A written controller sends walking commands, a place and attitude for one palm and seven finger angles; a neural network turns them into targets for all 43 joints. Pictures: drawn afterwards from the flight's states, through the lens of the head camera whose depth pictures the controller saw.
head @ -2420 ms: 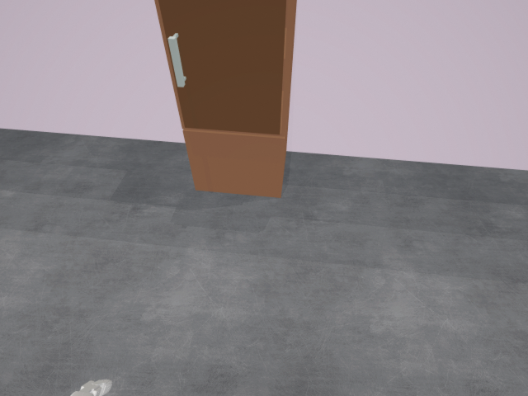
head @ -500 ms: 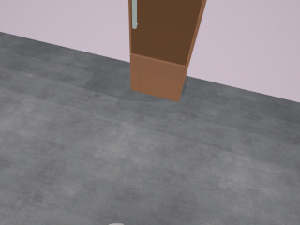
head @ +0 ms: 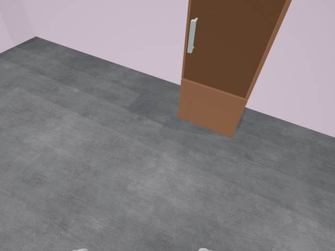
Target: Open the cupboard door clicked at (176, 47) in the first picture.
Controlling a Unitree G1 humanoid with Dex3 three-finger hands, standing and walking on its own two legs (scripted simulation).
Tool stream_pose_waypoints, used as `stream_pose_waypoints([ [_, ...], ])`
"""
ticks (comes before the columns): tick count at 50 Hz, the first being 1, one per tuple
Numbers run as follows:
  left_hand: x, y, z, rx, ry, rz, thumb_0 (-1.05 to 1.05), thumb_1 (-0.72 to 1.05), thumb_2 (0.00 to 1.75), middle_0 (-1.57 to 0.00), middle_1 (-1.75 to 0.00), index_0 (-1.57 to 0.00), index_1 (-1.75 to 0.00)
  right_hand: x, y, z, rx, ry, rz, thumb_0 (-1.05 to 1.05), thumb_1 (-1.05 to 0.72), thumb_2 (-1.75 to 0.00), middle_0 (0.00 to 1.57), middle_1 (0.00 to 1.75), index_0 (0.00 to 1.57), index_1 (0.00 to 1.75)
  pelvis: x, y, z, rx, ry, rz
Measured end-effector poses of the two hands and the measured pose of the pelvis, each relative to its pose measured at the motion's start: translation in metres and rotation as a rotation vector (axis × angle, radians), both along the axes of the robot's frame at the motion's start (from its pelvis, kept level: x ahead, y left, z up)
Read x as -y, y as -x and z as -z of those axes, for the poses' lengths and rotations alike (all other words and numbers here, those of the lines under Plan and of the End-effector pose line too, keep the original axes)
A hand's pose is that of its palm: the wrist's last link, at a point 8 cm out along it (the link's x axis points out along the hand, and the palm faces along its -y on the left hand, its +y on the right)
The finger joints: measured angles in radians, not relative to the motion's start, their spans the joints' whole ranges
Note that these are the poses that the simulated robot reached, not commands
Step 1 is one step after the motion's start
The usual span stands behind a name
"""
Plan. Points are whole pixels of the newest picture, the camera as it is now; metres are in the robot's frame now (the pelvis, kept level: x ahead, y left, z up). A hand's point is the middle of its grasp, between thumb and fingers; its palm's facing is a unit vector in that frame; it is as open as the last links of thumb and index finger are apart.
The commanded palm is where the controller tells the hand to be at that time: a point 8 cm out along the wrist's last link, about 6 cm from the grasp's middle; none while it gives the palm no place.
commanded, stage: walk to a spot facing it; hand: left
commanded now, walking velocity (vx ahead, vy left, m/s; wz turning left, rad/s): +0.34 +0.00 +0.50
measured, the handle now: (193, 35) +1.17 -0.15 -0.04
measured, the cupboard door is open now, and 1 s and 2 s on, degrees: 0 0 0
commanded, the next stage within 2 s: turn to face it in 0.60 s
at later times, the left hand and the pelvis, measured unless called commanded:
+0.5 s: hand out of the picture +0.05 +0.14 -0.18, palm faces +0.39 -0.90 -0.20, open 7.4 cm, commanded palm none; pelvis +0.19 +0.00 -0.01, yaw +20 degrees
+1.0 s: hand (71, 191) +0.34 +0.31 -0.18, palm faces +0.45 -0.88 -0.15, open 7.4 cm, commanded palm none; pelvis +0.34 +0.12 -0.01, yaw +24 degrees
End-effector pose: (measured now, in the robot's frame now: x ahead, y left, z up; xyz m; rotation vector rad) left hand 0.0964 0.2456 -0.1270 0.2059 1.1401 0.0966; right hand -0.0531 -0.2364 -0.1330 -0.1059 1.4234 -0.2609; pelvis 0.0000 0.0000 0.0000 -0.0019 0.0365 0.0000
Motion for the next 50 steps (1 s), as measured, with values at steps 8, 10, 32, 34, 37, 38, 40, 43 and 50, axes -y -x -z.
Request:
stream_pose_waypoints([
  [8,0.038,-0.051,-0.004,0.138,-0.011,-0.094,0.01,0.90,0.90,-0.20,-0.30,-0.20,-0.30,0.051,-0.093,0.024,-0.017,-0.015,-0.135,0.01,-0.91,-0.90,0.20,0.30,0.20,0.30,0.035,-0.058,0.014,0.026,0.002,-0.118],
  [10,0.042,-0.042,-0.005,0.112,-0.010,-0.143,0.01,0.90,0.90,-0.20,-0.30,-0.20,-0.30,0.058,-0.134,0.019,0.025,-0.012,-0.180,0.01,-0.91,-0.90,0.20,0.30,0.20,0.30,0.038,-0.073,0.009,0.032,-0.006,-0.141],
  [32,0.015,0.038,0.041,-0.441,0.134,-0.614,0.01,0.90,0.90,-0.20,-0.30,-0.20,-0.30,-0.132,-0.527,0.009,0.377,-0.047,-0.699,0.00,-0.91,-0.90,0.19,0.30,0.20,0.30,-0.057,-0.239,0.033,0.038,0.019,-0.420],
  [34,-0.012,0.005,0.040,-0.365,0.110,-0.620,0.02,0.90,0.90,-0.20,-0.30,-0.20,-0.30,-0.142,-0.530,0.004,0.358,-0.040,-0.696,0.00,-0.91,-0.90,0.20,0.30,0.20,0.30,-0.068,-0.251,0.027,0.046,0.018,-0.433],
  [37,-0.053,-0.054,0.035,-0.219,0.072,-0.605,0.02,0.91,0.90,-0.20,-0.29,-0.20,-0.30,-0.151,-0.528,-0.004,0.313,-0.027,-0.691,0.00,-0.91,-0.90,0.20,0.30,0.20,0.30,-0.082,-0.268,0.015,0.053,0.018,-0.456],
  [38,-0.065,-0.074,0.032,-0.172,0.061,-0.598,0.01,0.91,0.90,-0.20,-0.29,-0.20,-0.30,-0.154,-0.526,-0.006,0.296,-0.025,-0.686,0.00,-0.91,-0.90,0.20,0.30,0.20,0.30,-0.086,-0.274,0.012,0.054,0.018,-0.461],
  [40,-0.085,-0.110,0.027,-0.094,0.046,-0.585,0.01,0.91,0.90,-0.20,-0.29,-0.20,-0.30,-0.155,-0.524,-0.010,0.271,-0.012,-0.659,0.00,-0.92,-0.90,0.20,0.30,0.21,0.30,-0.094,-0.286,0.007,0.059,0.019,-0.468],
  [43,-0.102,-0.153,0.021,-0.027,0.041,-0.566,0.01,0.91,0.90,-0.20,-0.29,-0.20,-0.30,-0.154,-0.521,-0.013,0.237,0.009,-0.620,0.00,-0.93,-0.90,0.20,0.30,0.21,0.30,-0.105,-0.304,0.003,0.065,0.020,-0.467],
  [50,-0.111,-0.212,0.027,-0.054,0.077,-0.515,0.01,0.91,0.90,-0.20,-0.29,-0.20,-0.30,-0.151,-0.506,-0.002,0.145,0.021,-0.511,0.00,-0.92,-0.90,0.20,0.30,0.20,0.30,-0.122,-0.344,0.005,0.064,0.006,-0.410],
])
